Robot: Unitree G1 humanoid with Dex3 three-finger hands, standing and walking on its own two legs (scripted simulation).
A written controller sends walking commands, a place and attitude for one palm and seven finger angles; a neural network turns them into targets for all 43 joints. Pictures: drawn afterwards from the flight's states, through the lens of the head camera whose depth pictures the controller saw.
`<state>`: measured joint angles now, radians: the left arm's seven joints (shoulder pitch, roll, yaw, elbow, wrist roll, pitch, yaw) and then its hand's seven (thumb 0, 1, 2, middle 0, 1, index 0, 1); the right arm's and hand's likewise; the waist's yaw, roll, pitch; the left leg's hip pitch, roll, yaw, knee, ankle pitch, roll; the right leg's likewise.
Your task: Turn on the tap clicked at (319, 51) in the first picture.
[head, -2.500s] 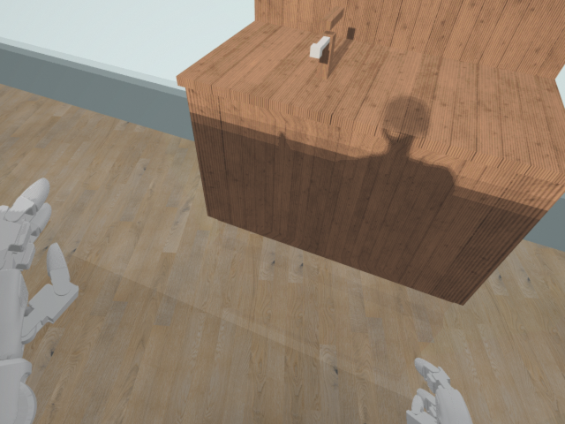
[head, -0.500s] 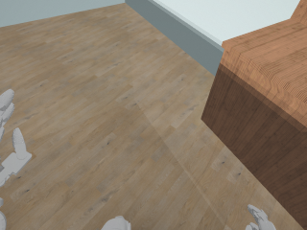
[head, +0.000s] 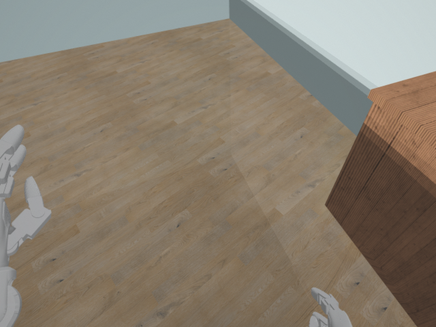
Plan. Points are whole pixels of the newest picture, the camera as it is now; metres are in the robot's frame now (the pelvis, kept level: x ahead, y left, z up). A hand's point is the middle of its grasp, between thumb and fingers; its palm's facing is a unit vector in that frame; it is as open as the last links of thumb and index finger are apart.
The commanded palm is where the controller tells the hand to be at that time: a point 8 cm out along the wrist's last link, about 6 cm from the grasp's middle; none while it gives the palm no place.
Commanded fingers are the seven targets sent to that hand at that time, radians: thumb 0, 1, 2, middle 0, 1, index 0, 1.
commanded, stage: turn to face it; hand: left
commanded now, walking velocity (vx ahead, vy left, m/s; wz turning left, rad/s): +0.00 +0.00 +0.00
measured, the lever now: out of the picture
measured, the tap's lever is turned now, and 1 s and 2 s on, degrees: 0 0 0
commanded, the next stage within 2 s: none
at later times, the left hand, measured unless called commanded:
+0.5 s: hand (127, 145) +0.34 +0.18 +0.19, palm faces +0.23 -0.87 -0.43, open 7.4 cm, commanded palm +0.29 +0.23 +0.19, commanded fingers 0.00 0.90 0.90 -0.20 -0.30 -0.20 -0.30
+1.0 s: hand (184, 142) +0.34 +0.08 +0.20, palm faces +0.02 -0.90 -0.43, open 7.4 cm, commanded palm +0.31 +0.14 +0.19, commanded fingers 0.00 0.90 0.90 -0.20 -0.30 -0.20 -0.30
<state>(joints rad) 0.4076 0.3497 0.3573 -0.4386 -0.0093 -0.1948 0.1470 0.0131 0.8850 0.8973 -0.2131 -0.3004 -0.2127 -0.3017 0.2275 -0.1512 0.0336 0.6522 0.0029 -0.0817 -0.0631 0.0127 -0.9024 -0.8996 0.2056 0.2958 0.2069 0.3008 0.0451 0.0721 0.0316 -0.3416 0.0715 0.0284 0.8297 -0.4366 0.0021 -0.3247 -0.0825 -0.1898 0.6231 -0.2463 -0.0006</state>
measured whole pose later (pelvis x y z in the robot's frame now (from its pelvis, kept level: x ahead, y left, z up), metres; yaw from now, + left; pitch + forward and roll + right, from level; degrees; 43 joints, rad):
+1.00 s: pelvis +0.05 -0.04 +0.01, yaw -25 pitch +1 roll +3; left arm 0.49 0.39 0.37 -0.54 -0.05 -0.19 0.15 0.01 0.88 0.90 -0.22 -0.30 -0.22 -0.30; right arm 0.19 -0.27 -0.04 0.55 0.01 0.04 -0.03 0.01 -0.91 -0.90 0.19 0.29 0.20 0.30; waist 0.01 -0.03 0.00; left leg -0.37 0.04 0.03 0.77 -0.44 -0.07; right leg -0.38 0.09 0.05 0.48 -0.12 -0.10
